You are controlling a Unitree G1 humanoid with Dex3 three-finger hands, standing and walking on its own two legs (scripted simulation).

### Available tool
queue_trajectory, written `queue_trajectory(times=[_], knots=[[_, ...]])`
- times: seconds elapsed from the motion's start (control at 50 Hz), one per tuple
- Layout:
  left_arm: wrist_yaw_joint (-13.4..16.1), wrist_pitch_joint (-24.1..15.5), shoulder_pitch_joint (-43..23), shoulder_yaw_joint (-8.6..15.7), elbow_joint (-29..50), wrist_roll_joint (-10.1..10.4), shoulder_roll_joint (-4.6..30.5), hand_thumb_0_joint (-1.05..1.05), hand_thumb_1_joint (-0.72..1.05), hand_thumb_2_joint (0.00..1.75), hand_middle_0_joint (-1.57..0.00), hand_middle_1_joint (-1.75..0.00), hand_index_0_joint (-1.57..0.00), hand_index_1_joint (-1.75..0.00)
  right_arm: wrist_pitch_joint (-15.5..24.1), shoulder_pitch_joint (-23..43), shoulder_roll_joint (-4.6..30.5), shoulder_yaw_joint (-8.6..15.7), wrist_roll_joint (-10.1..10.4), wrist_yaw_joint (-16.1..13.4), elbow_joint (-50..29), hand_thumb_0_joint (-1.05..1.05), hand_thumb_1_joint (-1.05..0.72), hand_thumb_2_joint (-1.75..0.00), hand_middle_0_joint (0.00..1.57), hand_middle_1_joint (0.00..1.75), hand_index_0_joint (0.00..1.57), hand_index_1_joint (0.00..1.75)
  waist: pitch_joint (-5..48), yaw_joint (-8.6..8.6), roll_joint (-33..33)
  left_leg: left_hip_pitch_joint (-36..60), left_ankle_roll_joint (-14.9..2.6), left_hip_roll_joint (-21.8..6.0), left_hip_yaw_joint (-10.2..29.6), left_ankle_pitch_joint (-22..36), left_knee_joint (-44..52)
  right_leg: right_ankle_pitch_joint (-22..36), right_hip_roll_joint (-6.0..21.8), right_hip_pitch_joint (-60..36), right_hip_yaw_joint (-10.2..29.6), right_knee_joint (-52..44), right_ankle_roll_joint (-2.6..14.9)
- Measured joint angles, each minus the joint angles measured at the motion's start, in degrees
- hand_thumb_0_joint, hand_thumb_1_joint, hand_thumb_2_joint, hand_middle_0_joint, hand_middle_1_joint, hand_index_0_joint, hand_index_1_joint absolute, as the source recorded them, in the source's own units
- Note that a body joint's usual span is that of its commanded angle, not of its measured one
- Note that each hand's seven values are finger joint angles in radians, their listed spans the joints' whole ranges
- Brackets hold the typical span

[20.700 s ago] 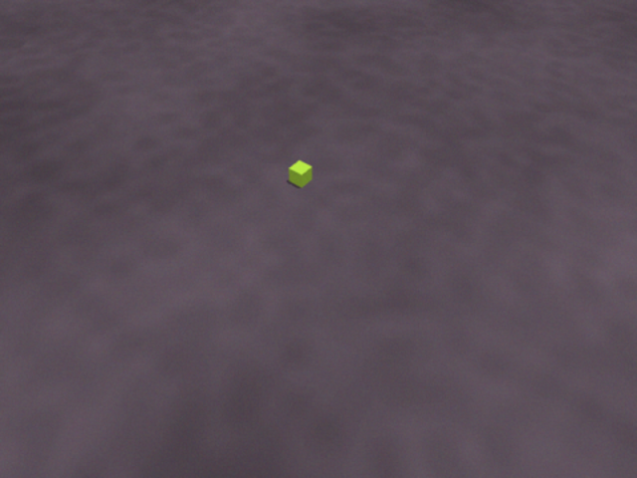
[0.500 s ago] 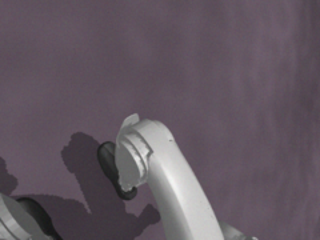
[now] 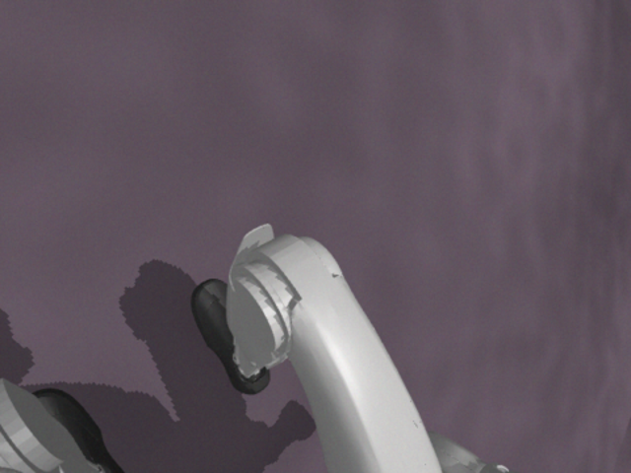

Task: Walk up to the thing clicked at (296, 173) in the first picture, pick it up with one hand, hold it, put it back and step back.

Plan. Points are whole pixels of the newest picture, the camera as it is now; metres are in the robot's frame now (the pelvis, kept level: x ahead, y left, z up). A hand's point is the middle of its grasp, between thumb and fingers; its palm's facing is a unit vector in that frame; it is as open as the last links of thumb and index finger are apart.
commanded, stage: close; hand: left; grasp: from above
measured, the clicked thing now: out of the picture +0.48 +0.34 -0.29
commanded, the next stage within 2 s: settle in 0.94 s
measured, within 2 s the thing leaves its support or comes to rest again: leaves its support in 1.40 s
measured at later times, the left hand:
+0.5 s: hand out of the picture +0.47 +0.33 -0.27, palm faces -0.05 -0.44 -0.90, open 12.5 cm
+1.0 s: hand out of the picture +0.47 +0.33 -0.26, palm faces -0.04 -0.45 -0.89, open 11.5 cm
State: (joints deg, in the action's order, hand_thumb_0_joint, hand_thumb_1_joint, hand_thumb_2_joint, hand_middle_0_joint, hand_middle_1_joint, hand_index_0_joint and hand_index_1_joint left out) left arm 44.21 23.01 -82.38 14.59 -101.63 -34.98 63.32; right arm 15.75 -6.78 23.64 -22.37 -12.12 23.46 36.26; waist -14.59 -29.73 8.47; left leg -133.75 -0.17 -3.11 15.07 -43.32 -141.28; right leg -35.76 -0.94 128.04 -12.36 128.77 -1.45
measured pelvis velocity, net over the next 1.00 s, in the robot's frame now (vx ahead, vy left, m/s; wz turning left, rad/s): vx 0.00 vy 0.00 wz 0.00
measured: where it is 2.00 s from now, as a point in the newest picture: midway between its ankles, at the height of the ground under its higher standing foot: (172, 408)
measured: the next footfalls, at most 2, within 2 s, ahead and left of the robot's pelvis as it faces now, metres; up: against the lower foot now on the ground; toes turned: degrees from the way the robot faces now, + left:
none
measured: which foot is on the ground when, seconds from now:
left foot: down 0.00-1.00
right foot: down 0.00-1.00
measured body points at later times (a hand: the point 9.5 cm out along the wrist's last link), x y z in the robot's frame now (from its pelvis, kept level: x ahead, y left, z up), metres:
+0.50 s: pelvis +0.00 +0.00 +0.00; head +0.33 +0.11 +0.28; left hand +0.48 +0.35 -0.22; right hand -0.01 -0.24 -0.03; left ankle +0.05 +0.13 -0.30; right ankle +0.12 -0.11 -0.30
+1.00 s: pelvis +0.00 +0.00 +0.00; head +0.32 +0.12 +0.29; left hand +0.48 +0.35 -0.21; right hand -0.01 -0.24 -0.03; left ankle +0.05 +0.13 -0.30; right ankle +0.12 -0.11 -0.30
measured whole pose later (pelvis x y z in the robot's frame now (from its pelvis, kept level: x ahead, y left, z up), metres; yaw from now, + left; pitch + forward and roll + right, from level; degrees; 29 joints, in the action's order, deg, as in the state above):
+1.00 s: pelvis +0.00 +0.00 +0.00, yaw +0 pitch +33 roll -16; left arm 44.9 23.5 -82.6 15.0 -102.4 -35.4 62.6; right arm 15.9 -7.6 23.3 -21.6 -11.8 23.9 37.4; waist -13.9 -29.8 8.0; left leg -133.4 -0.1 -3.0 15.1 -42.8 -141.2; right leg -35.2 -1.0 127.8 -12.3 128.7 -1.5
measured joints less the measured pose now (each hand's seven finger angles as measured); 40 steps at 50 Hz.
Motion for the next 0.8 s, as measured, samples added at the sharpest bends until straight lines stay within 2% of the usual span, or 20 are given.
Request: queue_trajectory(times=[0.12, 0.28, 0.6, 0.68, 0.8], knots=[[-0.43, -0.08, -0.24, -0.37, -0.5, -0.05, -0.09, 0.0, -0.47, 1.0, -0.11, -0.95, -0.09, -0.99, -0.21, -0.21, 0.0, -0.14, 0.0, -0.23, 0.0, 0.0, -0.91, -0.9, 0.2, 0.3, 0.2, 0.3, 0.25, -0.02, 0.09, 0.01, 0.03, 0.05, -0.05, -0.01, -0.16, -0.04, 0.04, 0.01, 0.06, 0.2, 0.02], [-0.09, -0.23, -0.11, -0.33, -0.81, -0.67, -0.32, 0.0, -0.36, 0.99, -0.21, -0.92, -0.19, -0.96, -0.22, -0.36, -0.14, 0.04, -0.16, -0.25, 0.23, 0.0, -0.91, -0.89, 0.2, 0.3, 0.2, 0.3, 0.18, -0.16, 0.05, 0.28, 0.07, 0.12, 0.02, 0.15, -0.13, 0.1, 0.05, -0.29, 0.0, 0.15, 0.05], [1.43, 0.12, -0.25, 0.56, -1.06, 0.52, 0.12, 0.0, -0.24, 0.91, -0.32, -0.83, -0.32, -0.87, 0.1, -0.65, 0.48, 0.02, 0.01, 0.54, 0.04, 0.0, -0.9, -0.89, 0.2, 0.3, 0.2, 0.3, 0.07, -0.51, -0.5, 0.39, 0.45, -0.02, 0.26, 0.02, 0.1, 0.13, -0.07, -0.05, -0.17, 0.07, 0.35], [0.85, 0.2, -0.47, 0.57, -1.02, 0.93, 0.24, 0.0, -0.21, 0.89, -0.34, -0.82, -0.36, -0.86, 0.09, -0.48, 0.44, -0.05, -0.06, 0.4, 0.07, 0.0, -0.9, -0.89, 0.2, 0.3, 0.2, 0.3, 0.06, -0.52, -0.64, 0.27, 0.39, 0.0, 0.17, 0.15, 0.0, 0.25, -0.07, 0.05, -0.09, 0.17, 0.29], [0.08, 0.2, -0.32, 0.2, -0.93, 0.1, -0.23, -0.01, -0.19, 0.85, -0.37, -0.81, -0.38, -0.84, 0.15, -0.32, 0.07, 0.13, 0.09, 0.12, 0.59, 0.0, -0.9, -0.89, 0.2, 0.3, 0.2, 0.3, 0.27, -0.25, -0.66, 0.07, 0.16, 0.01, 0.06, 0.42, -0.22, 0.53, -0.11, 0.14, 0.02, 0.27, 0.1]])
